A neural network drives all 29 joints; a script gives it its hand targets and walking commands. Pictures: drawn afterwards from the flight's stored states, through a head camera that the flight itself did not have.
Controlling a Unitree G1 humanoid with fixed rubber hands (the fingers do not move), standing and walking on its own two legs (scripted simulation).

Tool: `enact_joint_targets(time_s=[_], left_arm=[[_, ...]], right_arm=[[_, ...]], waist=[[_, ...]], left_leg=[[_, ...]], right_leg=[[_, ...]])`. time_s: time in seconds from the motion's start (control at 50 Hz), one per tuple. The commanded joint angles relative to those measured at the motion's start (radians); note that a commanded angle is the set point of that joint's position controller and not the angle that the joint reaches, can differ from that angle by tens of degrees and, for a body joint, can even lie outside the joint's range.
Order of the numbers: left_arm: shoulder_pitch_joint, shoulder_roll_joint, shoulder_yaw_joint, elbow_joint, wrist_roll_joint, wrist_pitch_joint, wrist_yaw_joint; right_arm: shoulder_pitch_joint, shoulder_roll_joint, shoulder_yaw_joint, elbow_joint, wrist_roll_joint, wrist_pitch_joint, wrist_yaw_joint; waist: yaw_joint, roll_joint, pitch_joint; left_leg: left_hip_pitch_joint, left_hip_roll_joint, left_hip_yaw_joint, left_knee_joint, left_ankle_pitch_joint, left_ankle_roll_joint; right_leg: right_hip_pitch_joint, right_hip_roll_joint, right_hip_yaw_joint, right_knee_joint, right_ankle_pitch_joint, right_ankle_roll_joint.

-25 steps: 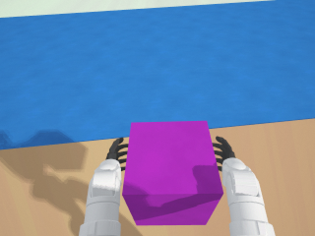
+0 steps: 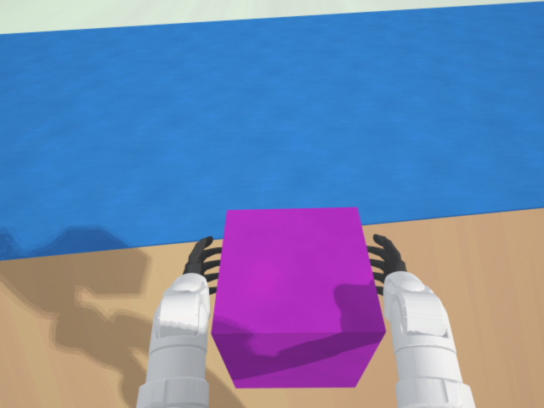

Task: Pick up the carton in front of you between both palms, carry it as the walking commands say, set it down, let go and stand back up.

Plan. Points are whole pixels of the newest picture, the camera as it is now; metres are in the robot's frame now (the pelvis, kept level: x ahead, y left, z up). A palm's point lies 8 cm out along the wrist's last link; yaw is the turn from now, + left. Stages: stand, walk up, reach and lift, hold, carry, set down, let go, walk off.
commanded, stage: carry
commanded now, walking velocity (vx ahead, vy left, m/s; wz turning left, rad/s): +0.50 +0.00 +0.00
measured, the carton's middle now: (293, 302) +0.30 +0.00 -0.02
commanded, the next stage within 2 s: none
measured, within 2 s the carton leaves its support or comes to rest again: neither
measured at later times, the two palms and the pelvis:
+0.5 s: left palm (207, 204) +0.43 +0.15 +0.08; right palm (375, 202) +0.43 -0.15 +0.08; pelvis +0.17 +0.00 -0.01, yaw +2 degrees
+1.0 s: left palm (203, 124) +0.74 +0.21 +0.07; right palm (323, 123) +0.73 -0.09 +0.07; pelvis +0.47 +0.07 +0.00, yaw -1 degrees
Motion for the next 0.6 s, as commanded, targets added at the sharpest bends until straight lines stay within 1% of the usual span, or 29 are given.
enact_joint_targets(time_s=[0.0, 0.02, 0.04, 0.06, 0.08, 0.1, 0.12, 0.14, 0.16, 0.18, 0.2, 0.22, 0.24, 0.26, 0.28, 0.3, 0.32, 0.34, 0.36, 0.38, 0.4, 0.42, 0.44, 0.46, 0.48, 0.5, 0.52, 0.54, 0.58], left_arm=[[-0.548, -0.905, -0.608, -0.106, -0.296, -0.021, -0.213], [-0.538, -0.903, -0.626, -0.132, -0.31, -0.01, -0.207], [-0.522, -0.898, -0.651, -0.16, -0.325, 0.006, -0.199], [-0.505, -0.888, -0.675, -0.188, -0.339, 0.028, -0.191], [-0.494, -0.874, -0.695, -0.215, -0.352, 0.054, -0.182], [-0.499, -0.86, -0.709, -0.24, -0.364, 0.082, -0.176], [-0.491, -0.847, -0.726, -0.265, -0.379, 0.114, -0.168], [-0.5, -0.829, -0.74, -0.299, -0.394, 0.145, -0.162], [-0.509, -0.818, -0.751, -0.322, -0.411, 0.178, -0.157], [-0.517, -0.814, -0.766, -0.35, -0.433, 0.211, -0.154], [-0.517, -0.817, -0.781, -0.364, -0.459, 0.242, -0.152], [-0.524, -0.824, -0.801, -0.387, -0.49, 0.27, -0.155], [-0.532, -0.843, -0.823, -0.406, -0.521, 0.289, -0.158], [-0.515, -0.864, -0.834, -0.426, -0.549, 0.305, -0.161], [-0.5, -0.877, -0.838, -0.449, -0.567, 0.319, -0.161], [-0.476, -0.881, -0.836, -0.472, -0.575, 0.334, -0.158], [-0.45, -0.883, -0.833, -0.496, -0.574, 0.349, -0.153], [-0.425, -0.881, -0.825, -0.518, -0.566, 0.36, -0.149], [-0.382, -0.885, -0.821, -0.534, -0.556, 0.374, -0.143], [-0.352, -0.88, -0.814, -0.554, -0.543, 0.385, -0.138], [-0.304, -0.867, -0.805, -0.563, -0.527, 0.397, -0.133], [-0.27, -0.856, -0.792, -0.559, -0.506, 0.407, -0.129], [-0.31, -0.855, -0.78, -0.559, -0.495, 0.414, -0.124], [-0.35, -0.855, -0.782, -0.591, -0.504, 0.423, -0.121], [-0.377, -0.857, -0.788, -0.613, -0.519, 0.434, -0.118], [-0.405, -0.857, -0.795, -0.63, -0.533, 0.443, -0.116], [-0.428, -0.858, -0.8, -0.639, -0.547, 0.45, -0.117], [-0.432, -0.858, -0.803, -0.638, -0.558, 0.457, -0.12], [-0.419, -0.853, -0.805, -0.616, -0.575, 0.468, -0.131]], right_arm=[[-0.566, 0.91, 0.609, -0.112, 0.304, -0.023, 0.216], [-0.558, 0.909, 0.632, -0.135, 0.318, -0.012, 0.211], [-0.545, 0.905, 0.658, -0.159, 0.334, 0.005, 0.207], [-0.535, 0.898, 0.685, -0.186, 0.352, 0.026, 0.202], [-0.534, 0.89, 0.708, -0.214, 0.371, 0.052, 0.198], [-0.544, 0.877, 0.721, -0.236, 0.389, 0.078, 0.196], [-0.542, 0.869, 0.741, -0.258, 0.41, 0.109, 0.192], [-0.543, 0.86, 0.753, -0.278, 0.427, 0.14, 0.188], [-0.545, 0.849, 0.758, -0.289, 0.44, 0.172, 0.183], [-0.517, 0.836, 0.762, -0.295, 0.452, 0.202, 0.177], [-0.48, 0.821, 0.762, -0.302, 0.46, 0.23, 0.169], [-0.46, 0.809, 0.761, -0.325, 0.459, 0.251, 0.158], [-0.462, 0.809, 0.768, -0.377, 0.467, 0.273, 0.149], [-0.466, 0.813, 0.78, -0.435, 0.481, 0.294, 0.141], [-0.474, 0.821, 0.792, -0.487, 0.496, 0.313, 0.138], [-0.466, 0.837, 0.803, -0.524, 0.512, 0.332, 0.137], [-0.445, 0.845, 0.81, -0.552, 0.525, 0.349, 0.139], [-0.424, 0.854, 0.813, -0.571, 0.534, 0.363, 0.143], [-0.389, 0.865, 0.814, -0.578, 0.544, 0.379, 0.149], [-0.349, 0.87, 0.816, -0.588, 0.547, 0.392, 0.154], [-0.325, 0.86, 0.813, -0.592, 0.55, 0.404, 0.159], [-0.336, 0.847, 0.818, -0.611, 0.559, 0.423, 0.164], [-0.421, 0.824, 0.832, -0.64, 0.58, 0.439, 0.169], [-0.459, 0.821, 0.839, -0.647, 0.598, 0.449, 0.174], [-0.473, 0.823, 0.834, -0.644, 0.61, 0.455, 0.177], [-0.474, 0.829, 0.826, -0.635, 0.615, 0.459, 0.176], [-0.467, 0.833, 0.819, -0.626, 0.613, 0.462, 0.173], [-0.455, 0.834, 0.811, -0.614, 0.604, 0.464, 0.168], [-0.417, 0.841, 0.795, -0.579, 0.578, 0.469, 0.155]], waist=[[0.003, -0.021, -0.147], [0.005, -0.028, -0.191], [0.008, -0.045, -0.241], [0.01, -0.073, -0.275], [0.011, -0.108, -0.278], [0.01, -0.136, -0.26], [0.008, -0.142, -0.237], [0.007, -0.124, -0.221], [0.006, -0.06, -0.208], [-0.005, 0.073, -0.201], [-0.018, 0.234, -0.192], [-0.023, 0.274, -0.134], [-0.029, 0.21, -0.128], [-0.03, 0.157, -0.166], [-0.03, 0.139, -0.208], [-0.028, 0.156, -0.247], [-0.027, 0.18, -0.275], [-0.024, 0.187, -0.291], [-0.012, 0.166, -0.305], [-0.007, 0.111, -0.336], [0.01, 0.022, -0.387], [0.03, -0.218, -0.404], [0.03, -0.276, -0.339], [0.027, -0.177, -0.296], [0.025, -0.09, -0.28], [0.022, -0.04, -0.278], [0.023, -0.039, -0.26], [0.025, -0.062, -0.251], [0.023, -0.097, -0.246]], left_leg=[[-0.151, 0.072, -0.01, -0.075, -0.37, 0.02], [-0.143, 0.063, 0.016, -0.034, -0.272, 0.017], [-0.133, 0.05, 0.046, 0.021, -0.194, 0.013], [-0.138, 0.037, 0.073, 0.074, -0.162, 0.011], [-0.16, 0.018, 0.103, 0.1, -0.163, 0.011], [-0.177, 0.003, 0.128, 0.092, -0.181, 0.013], [-0.159, 0.002, 0.142, 0.059, -0.184, 0.018], [-0.131, 0.015, 0.129, 0.014, -0.184, 0.027], [-0.076, 0.057, 0.072, -0.053, -0.194, 0.043], [0.012, 0.165, -0.094, -0.139, -0.258, 0.083], [0.131, 0.29, -0.306, -0.234, -0.264, 0.139], [0.196, 0.361, -0.412, -0.234, -0.102, 0.202], [0.224, 0.368, -0.404, -0.22, 0.046, 0.227], [0.256, 0.356, -0.339, -0.202, 0.134, 0.221], [0.267, 0.33, -0.265, -0.184, 0.193, 0.196], [0.262, 0.298, -0.189, -0.166, 0.25, 0.17], [0.249, 0.268, -0.119, -0.15, 0.268, 0.149], [0.208, 0.24, -0.059, -0.132, 0.245, 0.13], [0.114, 0.209, 0.013, -0.081, 0.202, 0.11], [-0.036, 0.18, 0.079, 0.009, 0.206, 0.085], [-0.22, 0.15, 0.135, 0.156, 0.142, 0.051], [-0.47, 0.071, 0.217, 0.432, -0.077, 0.004], [-0.657, 0.029, 0.166, 0.56, -0.246, 0.021], [-0.703, 0.09, 0.108, 0.665, -0.256, 0.041], [-0.702, 0.127, 0.096, 0.686, -0.217, 0.048], [-0.677, 0.146, 0.097, 0.636, -0.157, 0.044], [-0.641, 0.15, 0.11, 0.545, -0.114, 0.034], [-0.605, 0.133, 0.14, 0.479, -0.074, 0.023], [-0.546, 0.109, 0.18, 0.354, -0.012, 0.007]], right_leg=[[-0.084, -0.098, 0.046, -0.116, -0.416, -0.03], [-0.058, -0.104, 0.043, -0.103, -0.341, -0.038], [-0.039, -0.121, 0.063, -0.106, -0.3, -0.053], [-0.03, -0.149, 0.106, -0.13, -0.317, -0.073], [-0.033, -0.179, 0.153, -0.16, -0.368, -0.094], [-0.05, -0.203, 0.183, -0.184, -0.424, -0.11], [-0.09, -0.211, 0.186, -0.185, -0.449, -0.115], [-0.127, -0.196, 0.147, -0.154, -0.437, -0.104], [-0.184, -0.153, 0.068, -0.074, -0.373, -0.079], [-0.295, -0.09, -0.04, 0.106, -0.285, -0.039], [-0.463, -0.026, -0.151, 0.311, -0.206, -0.003], [-0.604, -0.027, -0.167, 0.305, -0.263, -0.005], [-0.629, -0.046, -0.143, 0.309, -0.289, -0.016], [-0.608, -0.048, -0.148, 0.27, -0.276, -0.02], [-0.558, -0.035, -0.17, 0.222, -0.217, -0.02], [-0.494, -0.016, -0.2, 0.179, -0.156, -0.02], [-0.423, -0.001, -0.227, 0.124, -0.115, -0.019], [-0.327, 0.014, -0.257, 0.048, -0.061, -0.018], [-0.159, 0.028, -0.287, -0.05, 0.035, -0.015], [0.081, 0.016, -0.277, -0.096, 0.099, -0.021], [0.321, -0.091, -0.156, -0.107, 0.036, -0.047], [0.456, -0.354, 0.246, -0.202, -0.142, -0.149], [0.471, -0.469, 0.448, -0.233, -0.082, -0.258], [0.416, -0.487, 0.433, -0.213, -0.007, -0.288], [0.366, -0.453, 0.342, -0.207, 0.05, -0.268], [0.326, -0.421, 0.259, -0.235, 0.023, -0.229], [0.287, -0.388, 0.175, -0.268, 0.027, -0.195], [0.268, -0.353, 0.1, -0.281, 0.083, -0.176], [0.25, -0.307, -0.006, -0.273, 0.18, -0.159]])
